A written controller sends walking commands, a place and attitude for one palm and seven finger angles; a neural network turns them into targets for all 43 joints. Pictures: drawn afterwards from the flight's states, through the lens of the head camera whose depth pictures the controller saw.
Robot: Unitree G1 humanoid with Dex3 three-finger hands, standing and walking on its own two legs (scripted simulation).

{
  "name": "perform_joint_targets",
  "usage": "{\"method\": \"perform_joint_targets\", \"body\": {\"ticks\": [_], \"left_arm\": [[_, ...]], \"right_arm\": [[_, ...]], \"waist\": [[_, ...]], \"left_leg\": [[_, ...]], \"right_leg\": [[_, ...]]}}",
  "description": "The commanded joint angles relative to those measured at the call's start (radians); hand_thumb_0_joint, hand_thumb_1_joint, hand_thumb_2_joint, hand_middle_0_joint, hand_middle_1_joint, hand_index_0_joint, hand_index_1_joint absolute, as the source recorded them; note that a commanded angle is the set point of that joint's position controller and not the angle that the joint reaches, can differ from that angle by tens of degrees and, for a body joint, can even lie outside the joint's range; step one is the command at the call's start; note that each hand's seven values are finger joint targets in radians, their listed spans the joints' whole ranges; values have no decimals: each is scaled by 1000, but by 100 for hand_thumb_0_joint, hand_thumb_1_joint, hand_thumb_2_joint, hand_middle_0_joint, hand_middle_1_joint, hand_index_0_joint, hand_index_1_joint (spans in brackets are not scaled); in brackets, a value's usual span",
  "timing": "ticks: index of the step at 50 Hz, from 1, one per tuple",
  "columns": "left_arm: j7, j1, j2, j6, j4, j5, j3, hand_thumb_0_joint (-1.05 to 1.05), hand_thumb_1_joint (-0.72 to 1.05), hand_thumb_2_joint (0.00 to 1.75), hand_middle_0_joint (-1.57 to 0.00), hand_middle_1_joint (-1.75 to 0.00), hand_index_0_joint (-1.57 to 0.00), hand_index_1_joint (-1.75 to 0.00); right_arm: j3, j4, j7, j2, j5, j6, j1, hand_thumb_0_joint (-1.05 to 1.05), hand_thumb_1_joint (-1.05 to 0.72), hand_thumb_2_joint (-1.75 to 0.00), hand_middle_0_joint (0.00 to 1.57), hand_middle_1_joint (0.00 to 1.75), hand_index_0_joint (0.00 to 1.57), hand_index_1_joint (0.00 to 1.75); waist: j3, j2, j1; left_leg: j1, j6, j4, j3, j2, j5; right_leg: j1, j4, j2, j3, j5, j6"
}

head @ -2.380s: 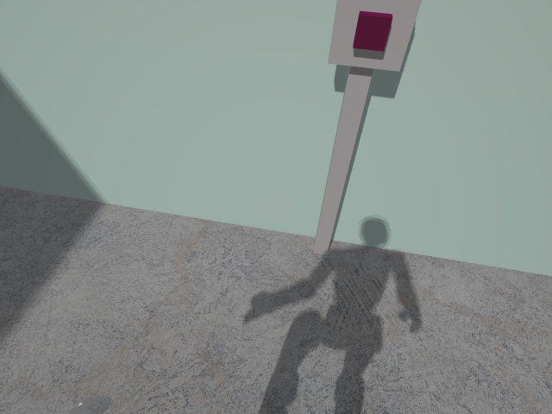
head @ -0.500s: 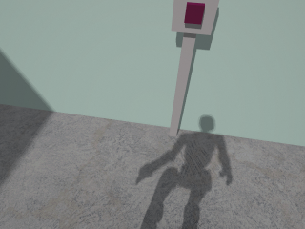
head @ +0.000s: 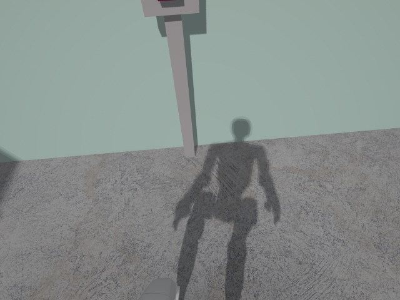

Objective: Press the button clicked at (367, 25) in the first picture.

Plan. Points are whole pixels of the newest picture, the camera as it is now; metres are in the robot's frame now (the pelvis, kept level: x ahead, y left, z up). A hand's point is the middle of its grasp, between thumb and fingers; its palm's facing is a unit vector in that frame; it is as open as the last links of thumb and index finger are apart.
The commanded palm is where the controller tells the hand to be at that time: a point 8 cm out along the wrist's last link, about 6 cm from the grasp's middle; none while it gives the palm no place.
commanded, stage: walk to a spot facing it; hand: left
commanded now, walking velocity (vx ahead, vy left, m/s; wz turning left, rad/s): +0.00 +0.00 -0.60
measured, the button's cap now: out of the picture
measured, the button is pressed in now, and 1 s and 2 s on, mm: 0 0 0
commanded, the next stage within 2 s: none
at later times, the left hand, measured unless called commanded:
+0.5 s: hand out of the picture +0.11 +0.29 -0.18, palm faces -0.22 -0.95 -0.21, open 7.4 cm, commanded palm none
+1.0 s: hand (148, 274) +0.18 +0.15 -0.17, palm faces -0.63 -0.75 -0.22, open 7.4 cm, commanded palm none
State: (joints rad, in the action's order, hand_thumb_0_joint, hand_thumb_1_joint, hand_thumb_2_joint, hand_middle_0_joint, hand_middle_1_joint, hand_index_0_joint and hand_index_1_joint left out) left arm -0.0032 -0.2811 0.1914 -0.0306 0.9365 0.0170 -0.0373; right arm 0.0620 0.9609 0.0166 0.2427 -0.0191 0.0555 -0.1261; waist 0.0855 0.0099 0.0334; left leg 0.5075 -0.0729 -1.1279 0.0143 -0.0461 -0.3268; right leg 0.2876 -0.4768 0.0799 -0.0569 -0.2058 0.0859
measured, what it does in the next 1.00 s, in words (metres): steps on the spot, turning right: left foot, then right foot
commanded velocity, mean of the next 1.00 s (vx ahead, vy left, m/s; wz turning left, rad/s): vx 0.03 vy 0.00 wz -0.60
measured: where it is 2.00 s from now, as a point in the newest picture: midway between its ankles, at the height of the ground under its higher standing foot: outside the picture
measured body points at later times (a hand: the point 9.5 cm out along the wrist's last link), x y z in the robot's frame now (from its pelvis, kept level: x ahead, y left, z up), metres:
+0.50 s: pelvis -0.01 +0.09 +0.00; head +0.02 +0.13 +0.45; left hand +0.12 +0.34 -0.16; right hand +0.02 -0.18 -0.11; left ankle +0.00 +0.17 -0.74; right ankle -0.04 -0.05 -0.66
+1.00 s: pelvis -0.03 +0.08 -0.02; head -0.01 +0.05 +0.43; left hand +0.22 +0.19 -0.15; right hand -0.21 -0.12 -0.17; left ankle +0.00 +0.17 -0.74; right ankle -0.11 +0.00 -0.74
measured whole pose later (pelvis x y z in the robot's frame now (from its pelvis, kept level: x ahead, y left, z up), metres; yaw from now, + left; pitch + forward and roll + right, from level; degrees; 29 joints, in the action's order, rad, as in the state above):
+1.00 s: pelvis -0.03 +0.08 -0.02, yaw -38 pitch +1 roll -1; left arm -0.03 -0.12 0.21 -0.05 0.90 0.03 -0.06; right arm 0.07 1.00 0.01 0.23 -0.03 0.02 -0.34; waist 0.06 0.04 -0.05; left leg 0.26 -0.01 -0.70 -0.36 -0.19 -0.43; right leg 0.27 -0.59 -0.02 0.10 -0.34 0.00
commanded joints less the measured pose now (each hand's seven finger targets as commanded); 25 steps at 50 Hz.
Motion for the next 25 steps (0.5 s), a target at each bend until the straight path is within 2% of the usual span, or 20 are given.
{"method": "perform_joint_targets", "body": {"ticks": [1, 6, 11, 14, 15, 16, 17, 18, 19, 20, 21, 22, 23, 24, 25], "left_arm": [[19, -52, 204, 25, -58, -4, -66, 0, 90, 90, -20, -30, -20, -30], [21, -60, 206, 19, -57, 5, -71, 0, 90, 90, -20, -30, -20, -30], [21, -33, 233, 11, -70, 11, -78, 0, 90, 90, -20, -30, -20, -30], [19, 18, 252, 3, -93, 12, -80, 0, 90, 90, -20, -30, -20, -30], [19, 42, 253, 1, -101, 11, -79, 0, 90, 90, -20, -30, -20, -30], [19, 72, 251, 0, -104, 8, -78, 0, 90, 90, -20, -30, -20, -30], [16, 93, 236, -3, -117, 3, -76, 0, 90, 90, -20, -30, -20, -30], [10, 86, 183, -6, -133, -5, -66, 0, 90, 90, -20, -30, -20, -30], [-2, 73, 147, -6, -146, -5, -62, 0, 90, 90, -20, -30, -20, -30], [-2, 91, 187, -9, -140, 11, -78, 0, 90, 90, -20, -30, -20, -30], [-2, 45, 202, -18, -116, 19, -89, 0, 90, 90, -20, -30, -20, -30], [-14, 38, 213, -24, -97, 24, -99, 0, 90, 90, -20, -30, -20, -30], [-24, 23, 193, -27, -86, 25, -96, 0, 90, 90, -20, -30, -20, -30], [-29, 12, 173, -27, -85, 25, -90, 0, 90, 90, -20, -30, -20, -30], [-32, 12, 160, -28, -84, 21, -83, 0, 90, 90, -20, -30, -20, -30]], "right_arm": [[21, -77, 15, 86, 2, -25, 19, 0, -90, -90, 20, 30, 20, 30], [17, -104, 19, 84, 4, -31, 49, 0, -90, -90, 20, 30, 20, 30], [14, -127, 21, 85, 13, -38, 59, 0, -90, -90, 20, 30, 20, 30], [14, -131, 22, 84, 21, -44, 14, 0, -90, -90, 20, 30, 20, 30], [14, -127, 23, 85, 23, -47, -20, 0, -90, -90, 20, 30, 20, 30], [14, -115, 26, 85, 26, -53, -75, 0, -90, -90, 20, 30, 20, 30], [18, -101, 30, 100, 25, -61, -131, 0, -90, -90, 20, 30, 20, 30], [26, -98, 35, 164, 19, -71, -154, 0, -90, -90, 20, 30, 20, 30], [42, -124, 31, 239, 9, -67, -111, 0, -90, -90, 20, 30, 20, 30], [35, -147, 29, 238, 5, -59, -69, 0, -90, -90, 20, 30, 20, 30], [16, -163, 28, 173, 3, -60, 4, 0, -90, -90, 20, 30, 20, 30], [8, -174, 30, 144, 1, -64, 47, 0, -90, -90, 20, 30, 20, 30], [2, -180, 30, 136, -2, -67, 51, 0, -90, -90, 20, 30, 20, 30], [1, -174, 29, 128, -2, -72, 33, 0, -90, -90, 20, 30, 20, 30], [3, -163, 29, 127, 0, -75, 7, 0, -90, -90, 20, 30, 20, 30]], "waist": [[-153, -99, 7], [-156, -138, 19], [-153, -130, 20], [-160, -150, 1], [-168, -149, -19], [-184, -154, -49], [-199, -126, -74], [-208, 60, -88], [-153, 304, -63], [-90, 207, -58], [-79, 194, -12], [-38, 133, 8], [-25, 104, 19], [-37, 95, 19], [-54, 114, 11]], "left_leg": [[92, -13, 21, 32, -17, 8], [57, -12, 128, 35, -8, -51], [-31, 6, 284, 29, 19, -95], [-140, 27, 419, 27, 41, -95], [-197, 34, 499, 25, 47, -69], [-291, 37, 610, 18, 49, -1], [-437, 52, 715, 25, 25, 70], [-558, 95, 839, 185, -136, 25], [-530, 167, 913, 413, -373, 62], [-357, 224, 913, 417, -439, 82], [-257, 216, 921, 349, -381, 54], [-205, 192, 915, 251, -309, 57], [-194, 177, 899, 164, -254, 91], [-237, 170, 878, 100, -218, 157], [-310, 170, 852, 55, -202, 224]], "right_leg": [[-225, 142, -257, -322, 298, 26], [-217, 134, -262, -391, 316, 85], [-169, 126, -254, -460, 326, 107], [-99, 119, -230, -484, 317, 90], [-67, 108, -216, -484, 309, 73], [-22, 75, -195, -467, 287, 41], [81, 24, -143, -420, 197, -3], [236, -111, -29, -295, -6, -54], [385, -359, 64, -103, -346, -115], [348, -556, -3, -76, -345, -139], [304, -657, -23, -84, -277, -153], [283, -744, -29, -64, -219, -156], [280, -802, -42, -41, -166, -158], [298, -822, -49, -21, -135, -164], [327, -814, -53, -5, -124, -170]]}}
